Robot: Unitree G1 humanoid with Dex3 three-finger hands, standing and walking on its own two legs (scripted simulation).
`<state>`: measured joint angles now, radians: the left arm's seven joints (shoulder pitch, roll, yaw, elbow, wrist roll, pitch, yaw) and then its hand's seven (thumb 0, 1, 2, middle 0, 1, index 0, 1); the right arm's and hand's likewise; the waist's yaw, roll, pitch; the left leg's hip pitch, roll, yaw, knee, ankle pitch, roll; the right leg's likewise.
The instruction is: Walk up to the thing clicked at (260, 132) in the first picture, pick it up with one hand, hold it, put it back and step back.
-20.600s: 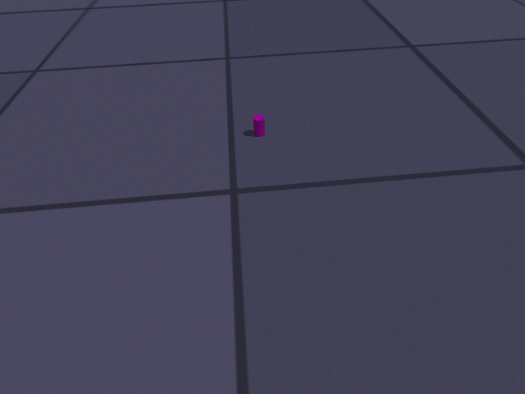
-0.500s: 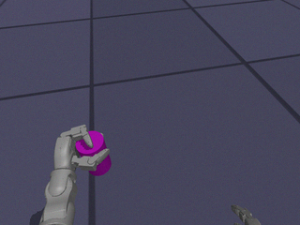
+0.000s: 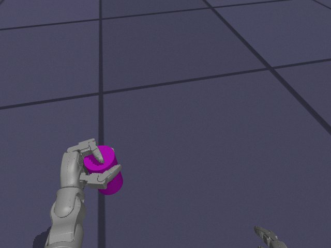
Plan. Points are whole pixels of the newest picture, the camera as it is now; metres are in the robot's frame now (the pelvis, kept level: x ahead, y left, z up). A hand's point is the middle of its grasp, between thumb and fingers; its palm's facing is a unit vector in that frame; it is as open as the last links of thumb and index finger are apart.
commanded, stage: crouch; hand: left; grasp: from the side
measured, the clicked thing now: (105, 171) +0.33 +0.17 +0.01
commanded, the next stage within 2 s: lower in 1.80 s
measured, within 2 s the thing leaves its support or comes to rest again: neither
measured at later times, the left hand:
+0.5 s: hand (114, 188) +0.36 +0.18 -0.15, palm faces +0.10 -1.00 -0.01, open 5.8 cm
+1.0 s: hand (124, 204) +0.38 +0.19 -0.37, palm faces +0.13 -0.99 -0.01, open 6.0 cm
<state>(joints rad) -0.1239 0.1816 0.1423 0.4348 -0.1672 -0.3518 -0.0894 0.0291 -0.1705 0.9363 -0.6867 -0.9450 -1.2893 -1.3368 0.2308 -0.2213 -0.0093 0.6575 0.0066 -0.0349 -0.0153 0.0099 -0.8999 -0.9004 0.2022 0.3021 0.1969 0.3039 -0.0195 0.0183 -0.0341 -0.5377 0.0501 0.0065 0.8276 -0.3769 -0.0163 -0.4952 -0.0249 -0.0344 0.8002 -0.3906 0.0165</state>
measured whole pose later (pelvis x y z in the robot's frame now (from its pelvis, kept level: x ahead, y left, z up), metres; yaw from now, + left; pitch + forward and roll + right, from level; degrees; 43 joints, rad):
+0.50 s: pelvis -0.03 +0.00 -0.14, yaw -1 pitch +26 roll -2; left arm -0.40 0.24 0.30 0.88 -0.16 -0.72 -0.16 0.03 -0.19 0.96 -0.70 -0.93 -1.32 -1.36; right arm 0.18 -0.27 -0.02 0.66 -0.05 -0.04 0.05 0.01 -0.90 -0.90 0.20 0.30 0.20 0.30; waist -0.07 0.00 -0.19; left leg -1.40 0.06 -0.04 1.54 -0.60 -0.03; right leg -1.36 -0.02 -0.04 1.52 -0.62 0.01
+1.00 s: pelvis -0.08 +0.00 -0.34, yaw -4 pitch +32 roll -4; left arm -0.69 0.38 0.46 1.14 -0.08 -0.80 -0.15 0.03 -0.19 0.97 -0.71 -0.91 -1.29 -1.38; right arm 0.10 -0.25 0.04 0.74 -0.12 -0.01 0.10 0.00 -0.91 -0.91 0.20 0.30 0.20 0.30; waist -0.13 -0.02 -0.13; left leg -2.09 0.05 -0.10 2.19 -0.66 -0.03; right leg -2.03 -0.01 -0.04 2.17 -0.69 0.00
